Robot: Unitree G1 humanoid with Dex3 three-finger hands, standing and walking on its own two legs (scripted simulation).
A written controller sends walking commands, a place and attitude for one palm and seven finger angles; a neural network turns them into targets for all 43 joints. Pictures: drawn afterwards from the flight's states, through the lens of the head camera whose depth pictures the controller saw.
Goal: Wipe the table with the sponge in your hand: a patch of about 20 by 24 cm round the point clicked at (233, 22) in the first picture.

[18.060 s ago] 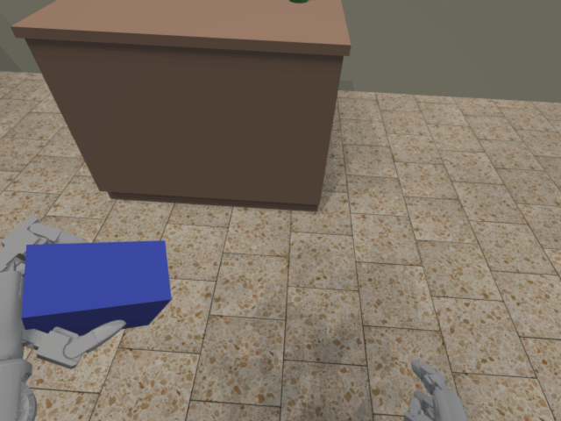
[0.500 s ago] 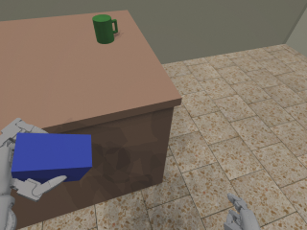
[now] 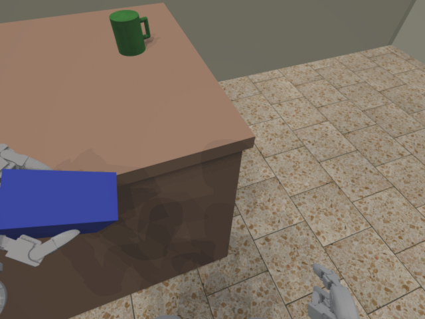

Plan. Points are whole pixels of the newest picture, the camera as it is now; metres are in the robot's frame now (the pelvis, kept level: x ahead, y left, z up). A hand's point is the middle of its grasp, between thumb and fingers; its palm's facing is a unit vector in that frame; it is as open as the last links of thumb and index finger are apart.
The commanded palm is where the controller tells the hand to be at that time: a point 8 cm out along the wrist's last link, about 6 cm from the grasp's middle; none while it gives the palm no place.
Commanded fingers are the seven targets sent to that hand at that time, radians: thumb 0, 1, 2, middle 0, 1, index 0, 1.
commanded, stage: shuffle to correct the standing spot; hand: left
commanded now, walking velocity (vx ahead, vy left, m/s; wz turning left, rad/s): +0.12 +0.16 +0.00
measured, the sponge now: (75, 206) +0.23 +0.22 +0.15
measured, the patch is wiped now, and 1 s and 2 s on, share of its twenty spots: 0.00 0.00 0.00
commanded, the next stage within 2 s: come to a stop and stand still in 0.66 s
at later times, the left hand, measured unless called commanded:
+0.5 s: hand (38, 156) +0.28 +0.28 +0.20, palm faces +0.41 -0.77 -0.50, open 10.7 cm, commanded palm +0.22 +0.32 +0.20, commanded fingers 0.00 0.10 1.30 -1.20 -1.60 -1.20 -1.60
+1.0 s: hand out of the picture +0.27 +0.35 +0.20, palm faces +0.45 -0.79 -0.42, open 10.7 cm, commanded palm +0.21 +0.38 +0.20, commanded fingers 0.00 0.10 1.30 -1.20 -1.60 -1.20 -1.60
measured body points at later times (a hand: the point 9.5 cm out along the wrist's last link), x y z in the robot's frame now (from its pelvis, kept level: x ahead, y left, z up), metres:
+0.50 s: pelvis +0.06 +0.03 +0.00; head +0.09 +0.01 +0.45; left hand +0.25 +0.31 +0.22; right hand +0.25 -0.21 -0.08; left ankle +0.11 +0.17 -0.71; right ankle +0.06 -0.06 -0.71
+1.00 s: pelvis +0.06 +0.10 +0.02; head +0.07 +0.09 +0.47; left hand +0.24 +0.39 +0.22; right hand +0.24 -0.11 -0.08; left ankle +0.10 +0.22 -0.71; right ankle +0.07 +0.00 -0.71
